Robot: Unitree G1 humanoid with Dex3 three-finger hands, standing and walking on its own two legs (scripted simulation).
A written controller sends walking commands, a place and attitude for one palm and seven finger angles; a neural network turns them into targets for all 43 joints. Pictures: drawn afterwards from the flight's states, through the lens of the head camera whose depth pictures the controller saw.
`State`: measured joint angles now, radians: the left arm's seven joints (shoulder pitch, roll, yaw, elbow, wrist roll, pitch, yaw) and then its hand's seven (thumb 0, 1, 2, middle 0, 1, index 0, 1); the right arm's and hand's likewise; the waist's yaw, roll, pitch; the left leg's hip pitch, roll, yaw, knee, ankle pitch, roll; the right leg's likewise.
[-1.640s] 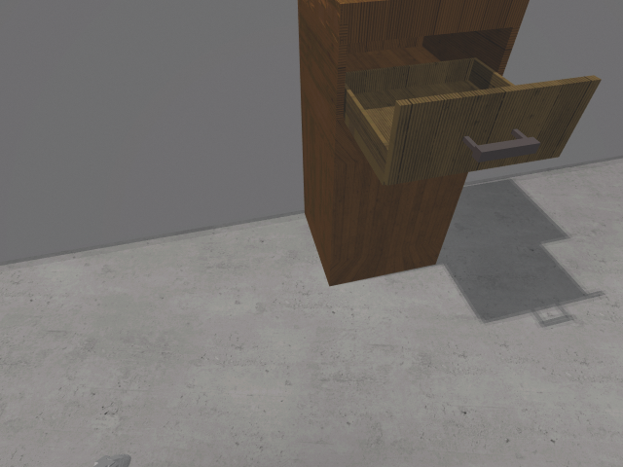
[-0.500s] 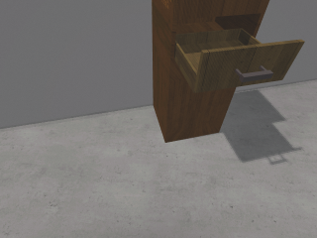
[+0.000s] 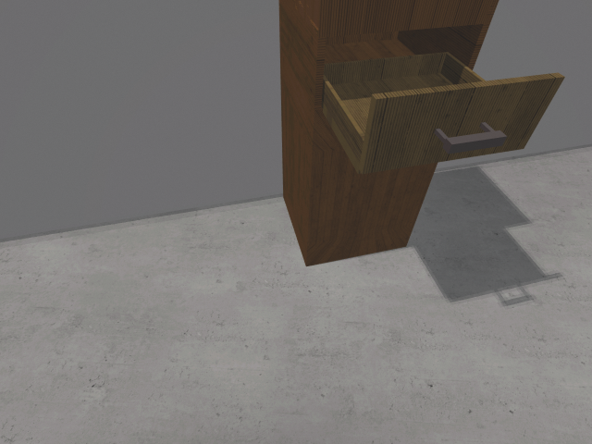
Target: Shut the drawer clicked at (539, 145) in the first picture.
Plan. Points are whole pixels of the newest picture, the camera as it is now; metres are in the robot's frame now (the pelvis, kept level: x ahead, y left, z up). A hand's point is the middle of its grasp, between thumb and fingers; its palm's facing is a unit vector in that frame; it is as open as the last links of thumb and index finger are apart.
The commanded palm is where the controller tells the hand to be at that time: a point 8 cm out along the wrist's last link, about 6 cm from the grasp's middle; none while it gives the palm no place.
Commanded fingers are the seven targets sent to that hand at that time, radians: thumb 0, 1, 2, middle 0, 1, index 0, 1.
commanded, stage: walk to a spot facing it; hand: left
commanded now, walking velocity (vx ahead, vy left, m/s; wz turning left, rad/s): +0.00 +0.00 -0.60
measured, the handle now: (468, 135) +0.70 -0.31 +0.06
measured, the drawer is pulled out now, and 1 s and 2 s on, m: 0.30 0.30 0.30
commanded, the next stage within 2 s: none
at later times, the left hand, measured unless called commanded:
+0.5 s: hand out of the picture +0.02 +0.15 -0.16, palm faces -0.17 -0.95 -0.27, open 7.4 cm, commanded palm none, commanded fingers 0.00 0.90 0.90 -0.20 -0.30 -0.20 -0.30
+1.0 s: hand out of the picture +0.10 +0.19 -0.17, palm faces -0.44 -0.87 -0.24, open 7.4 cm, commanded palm none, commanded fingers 0.00 0.90 0.90 -0.20 -0.30 -0.20 -0.30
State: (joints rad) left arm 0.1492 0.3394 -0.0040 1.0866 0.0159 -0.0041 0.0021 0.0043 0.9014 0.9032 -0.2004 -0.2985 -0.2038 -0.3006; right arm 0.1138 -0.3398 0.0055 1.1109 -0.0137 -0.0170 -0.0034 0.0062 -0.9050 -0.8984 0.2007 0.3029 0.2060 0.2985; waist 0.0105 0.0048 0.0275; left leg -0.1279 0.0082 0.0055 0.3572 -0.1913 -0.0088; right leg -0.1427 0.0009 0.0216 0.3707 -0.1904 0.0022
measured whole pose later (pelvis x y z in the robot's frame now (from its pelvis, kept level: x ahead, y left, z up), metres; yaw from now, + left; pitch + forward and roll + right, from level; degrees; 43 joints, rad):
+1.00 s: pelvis -0.07 +0.03 +0.00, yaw -32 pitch +0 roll -1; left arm 0.25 0.29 0.11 0.91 0.03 0.07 -0.03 0.00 0.91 0.90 -0.20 -0.30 -0.20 -0.30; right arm 0.23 -0.20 -0.03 0.92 -0.02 0.02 -0.04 0.01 -0.91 -0.90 0.20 0.30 0.20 0.30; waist 0.04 -0.05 0.02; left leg -0.15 0.03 0.05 0.43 -0.27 0.01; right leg -0.57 0.05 0.06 1.12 -0.34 0.07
